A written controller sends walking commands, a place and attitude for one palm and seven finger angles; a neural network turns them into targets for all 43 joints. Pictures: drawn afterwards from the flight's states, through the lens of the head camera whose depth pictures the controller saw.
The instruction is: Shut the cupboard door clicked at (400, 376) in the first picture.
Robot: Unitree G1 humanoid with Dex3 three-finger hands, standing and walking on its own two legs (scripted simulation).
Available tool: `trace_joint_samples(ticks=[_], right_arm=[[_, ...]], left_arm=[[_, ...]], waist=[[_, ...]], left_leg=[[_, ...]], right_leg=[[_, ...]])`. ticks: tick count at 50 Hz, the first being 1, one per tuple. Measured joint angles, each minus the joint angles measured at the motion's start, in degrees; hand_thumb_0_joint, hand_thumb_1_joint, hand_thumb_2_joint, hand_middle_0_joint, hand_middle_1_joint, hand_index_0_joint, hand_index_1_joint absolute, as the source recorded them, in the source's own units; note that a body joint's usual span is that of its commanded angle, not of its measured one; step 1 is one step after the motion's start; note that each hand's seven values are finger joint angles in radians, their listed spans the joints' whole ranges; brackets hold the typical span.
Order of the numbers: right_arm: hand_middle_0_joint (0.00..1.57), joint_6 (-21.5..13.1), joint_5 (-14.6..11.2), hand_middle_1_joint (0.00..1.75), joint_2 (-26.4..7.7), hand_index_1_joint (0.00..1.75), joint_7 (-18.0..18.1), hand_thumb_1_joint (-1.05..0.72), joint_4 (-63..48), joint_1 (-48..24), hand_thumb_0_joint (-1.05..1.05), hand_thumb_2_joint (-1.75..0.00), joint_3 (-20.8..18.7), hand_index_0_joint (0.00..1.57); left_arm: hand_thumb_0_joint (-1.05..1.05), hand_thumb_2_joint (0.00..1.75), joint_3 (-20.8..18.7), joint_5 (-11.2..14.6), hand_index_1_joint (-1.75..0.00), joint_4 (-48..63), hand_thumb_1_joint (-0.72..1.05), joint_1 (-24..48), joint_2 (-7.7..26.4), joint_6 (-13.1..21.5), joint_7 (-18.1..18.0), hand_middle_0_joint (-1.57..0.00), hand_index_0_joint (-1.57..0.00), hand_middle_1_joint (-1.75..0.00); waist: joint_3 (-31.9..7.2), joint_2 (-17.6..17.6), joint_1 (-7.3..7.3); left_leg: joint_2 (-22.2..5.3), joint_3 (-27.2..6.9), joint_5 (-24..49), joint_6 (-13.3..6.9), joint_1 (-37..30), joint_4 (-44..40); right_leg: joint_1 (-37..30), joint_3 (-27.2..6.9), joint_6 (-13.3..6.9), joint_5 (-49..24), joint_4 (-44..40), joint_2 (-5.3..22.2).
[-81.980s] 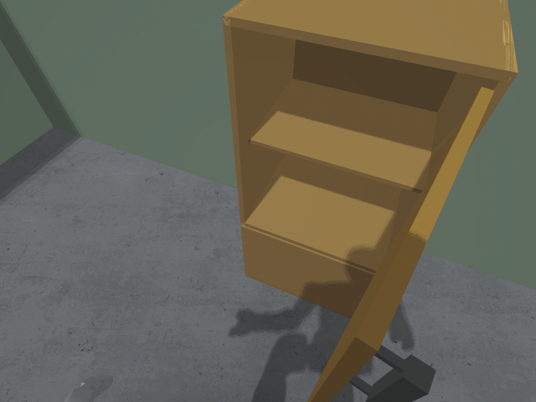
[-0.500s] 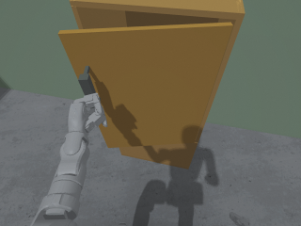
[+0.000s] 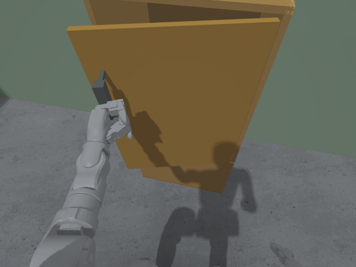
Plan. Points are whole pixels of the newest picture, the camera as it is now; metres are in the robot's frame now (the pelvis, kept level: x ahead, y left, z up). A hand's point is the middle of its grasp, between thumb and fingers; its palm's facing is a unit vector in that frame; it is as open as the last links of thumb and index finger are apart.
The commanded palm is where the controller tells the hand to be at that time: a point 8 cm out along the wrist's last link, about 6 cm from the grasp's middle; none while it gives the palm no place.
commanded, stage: push the door shut along its arc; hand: left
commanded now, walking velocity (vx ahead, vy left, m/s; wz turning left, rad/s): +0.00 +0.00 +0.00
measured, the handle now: (108, 100) +0.49 +0.18 +0.08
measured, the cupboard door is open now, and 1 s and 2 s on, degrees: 16 8 0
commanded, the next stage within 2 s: pull the fist back off the door in 1.68 s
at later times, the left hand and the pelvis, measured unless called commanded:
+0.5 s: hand (132, 105) +0.47 +0.12 +0.09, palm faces -0.14 -0.99 -0.02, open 3.1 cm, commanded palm +0.46 +0.17 +0.09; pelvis +0.00 +0.01 -0.01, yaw +0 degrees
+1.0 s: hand (148, 89) +0.53 +0.08 +0.09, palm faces -0.26 -0.97 -0.01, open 3.1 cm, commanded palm +0.52 +0.14 +0.09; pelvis -0.01 +0.01 -0.03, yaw -1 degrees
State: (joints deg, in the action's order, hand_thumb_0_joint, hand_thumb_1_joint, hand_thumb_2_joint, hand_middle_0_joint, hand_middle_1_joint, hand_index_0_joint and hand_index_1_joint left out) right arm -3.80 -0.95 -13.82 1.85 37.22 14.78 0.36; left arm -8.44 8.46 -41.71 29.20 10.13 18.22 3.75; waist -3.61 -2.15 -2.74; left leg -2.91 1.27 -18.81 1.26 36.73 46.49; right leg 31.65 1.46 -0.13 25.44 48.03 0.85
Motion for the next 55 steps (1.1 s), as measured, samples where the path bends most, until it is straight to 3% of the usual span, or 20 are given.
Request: trace_joint_samples(ticks=[17,26,49,55], right_arm=[[0.2,1.29,0.12,0.3,-1.32,0.3,-0.26,-0.9,2.03,4.62,0.01,-0.9,-0.78,0.2],[0.2,1.37,0.32,0.3,-1.65,0.3,-0.53,-0.9,2.46,5.44,0.0,-0.9,-0.84,0.2],[0.21,0.95,1.09,0.3,-2.36,0.3,-1.25,-0.9,1.76,7.32,0.0,-0.9,0.13,0.2],[0.21,0.9,1.34,0.3,-2.4,0.3,-1.41,-0.9,1.89,8.39,0.0,-0.9,-0.19,0.2]], left_arm=[[0.02,0.9,-3.03,0.48,-1.5,-14.86,0.9,13.2,5.32,2.38,6.43,-1.3,-1.3,-1.5],[0.02,0.9,-4.05,-0.42,-1.5,-19.86,0.9,18.93,7.5,2.55,8.66,-1.3,-1.3,-1.5],[0.02,0.9,-7.98,-3.32,-1.5,-30.43,0.9,33.91,14.6,-0.29,13.17,-1.3,-1.3,-1.5],[0.02,0.91,-7.82,-3.88,-1.5,-29.96,0.88,35.52,16.19,-1.24,14.62,-1.3,-1.3,-1.5]], waist=[[-0.53,-0.14,-2.0],[-0.97,-0.12,-4.03],[-1.1,-1.14,-9.08],[-1.39,-1.47,-9.45]], left_leg=[[-0.11,-0.1,-0.89,-0.47,5.46,3.02],[-0.37,-0.11,-1.22,-0.62,8.79,4.86],[-1.33,-0.64,-2.27,-0.55,18.26,9.86],[-1.52,-0.86,-2.75,-0.47,20.32,10.95]], right_leg=[[5.02,-0.07,0.4,0.43,2.19,-0.07],[8.27,-0.18,0.51,0.54,3.72,-0.31],[17.58,-0.03,0.29,1.38,8.33,-1.25],[19.49,0.1,0.2,1.76,9.18,-1.45]])
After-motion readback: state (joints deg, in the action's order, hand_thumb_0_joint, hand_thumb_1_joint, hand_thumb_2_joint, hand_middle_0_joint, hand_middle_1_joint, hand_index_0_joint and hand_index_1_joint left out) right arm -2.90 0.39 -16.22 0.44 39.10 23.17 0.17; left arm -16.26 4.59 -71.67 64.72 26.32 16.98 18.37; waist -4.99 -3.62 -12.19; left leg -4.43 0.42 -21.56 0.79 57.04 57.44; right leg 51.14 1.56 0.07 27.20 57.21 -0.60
